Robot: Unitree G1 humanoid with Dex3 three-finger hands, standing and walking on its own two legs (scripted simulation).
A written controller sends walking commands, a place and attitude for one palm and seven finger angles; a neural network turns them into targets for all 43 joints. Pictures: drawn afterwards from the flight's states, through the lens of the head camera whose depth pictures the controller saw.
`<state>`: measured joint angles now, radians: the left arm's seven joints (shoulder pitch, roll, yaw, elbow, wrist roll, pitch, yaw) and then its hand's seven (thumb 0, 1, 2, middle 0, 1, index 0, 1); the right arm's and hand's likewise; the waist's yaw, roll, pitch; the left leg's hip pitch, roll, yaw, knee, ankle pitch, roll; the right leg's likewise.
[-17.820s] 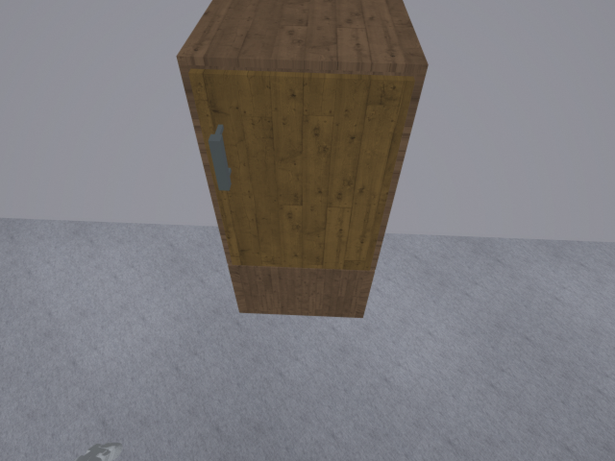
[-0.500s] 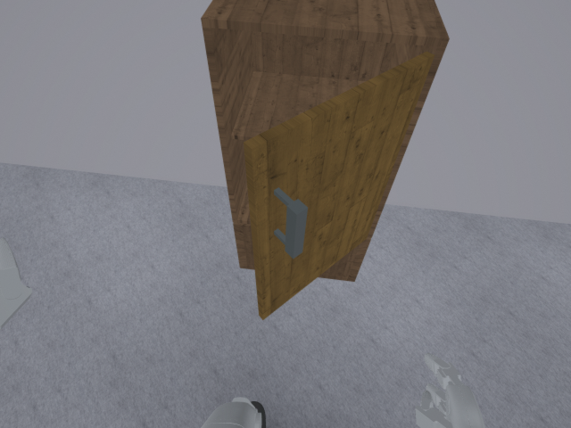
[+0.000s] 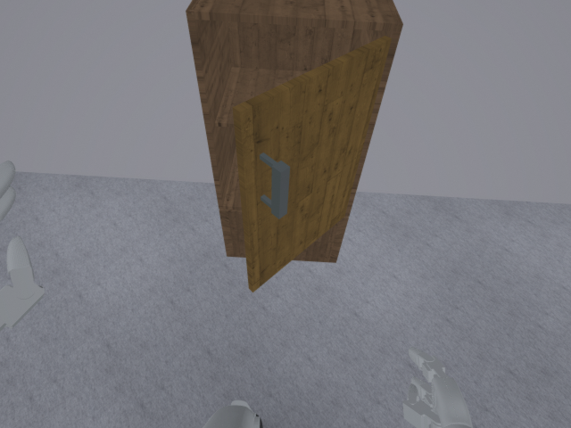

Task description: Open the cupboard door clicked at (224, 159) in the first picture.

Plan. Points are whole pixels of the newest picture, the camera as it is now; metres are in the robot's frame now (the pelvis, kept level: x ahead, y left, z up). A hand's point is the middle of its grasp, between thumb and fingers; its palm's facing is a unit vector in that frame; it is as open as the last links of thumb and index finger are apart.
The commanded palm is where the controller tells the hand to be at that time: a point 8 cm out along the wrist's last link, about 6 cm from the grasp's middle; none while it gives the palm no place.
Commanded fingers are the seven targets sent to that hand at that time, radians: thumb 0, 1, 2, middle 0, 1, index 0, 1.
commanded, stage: stop stepping back and stand still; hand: left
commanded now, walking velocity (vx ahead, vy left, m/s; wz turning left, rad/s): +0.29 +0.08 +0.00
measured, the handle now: (272, 185) +0.54 +0.08 +0.00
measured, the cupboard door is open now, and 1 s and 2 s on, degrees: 47 47 47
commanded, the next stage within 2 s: let the arm hang, fingers relaxed in 0.64 s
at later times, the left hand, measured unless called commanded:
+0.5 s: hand (18, 315) +0.17 +0.27 +0.17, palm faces +0.44 -0.79 -0.43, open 7.4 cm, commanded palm +0.12 +0.30 +0.19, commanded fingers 0.00 0.90 0.90 -0.20 -0.30 -0.20 -0.30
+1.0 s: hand out of the picture +0.05 +0.17 -0.15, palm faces -0.01 -0.99 -0.17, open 7.4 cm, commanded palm none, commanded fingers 0.00 0.90 0.90 -0.20 -0.30 -0.20 -0.30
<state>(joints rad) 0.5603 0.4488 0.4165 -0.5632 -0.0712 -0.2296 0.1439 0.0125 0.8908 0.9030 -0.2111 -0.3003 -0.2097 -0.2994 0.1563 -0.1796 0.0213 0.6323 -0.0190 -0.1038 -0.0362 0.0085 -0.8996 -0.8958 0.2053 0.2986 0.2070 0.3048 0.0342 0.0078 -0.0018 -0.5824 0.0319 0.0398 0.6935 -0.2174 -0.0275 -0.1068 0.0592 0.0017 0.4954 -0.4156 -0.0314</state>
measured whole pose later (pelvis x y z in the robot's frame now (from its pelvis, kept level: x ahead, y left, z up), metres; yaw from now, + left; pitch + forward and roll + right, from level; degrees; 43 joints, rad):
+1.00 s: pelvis -0.04 +0.00 +0.00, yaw +0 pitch -1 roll +0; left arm 0.26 0.16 0.00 0.80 0.02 0.07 0.01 0.01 0.91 0.90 -0.20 -0.30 -0.19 -0.30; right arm 0.18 -0.22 0.00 0.90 -0.03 0.02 -0.01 0.01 -0.91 -0.90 0.20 0.30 0.20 0.30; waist -0.03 -0.02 0.02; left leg -0.33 0.01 0.01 0.59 -0.24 0.00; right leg -0.21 0.01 -0.06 0.61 -0.38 -0.03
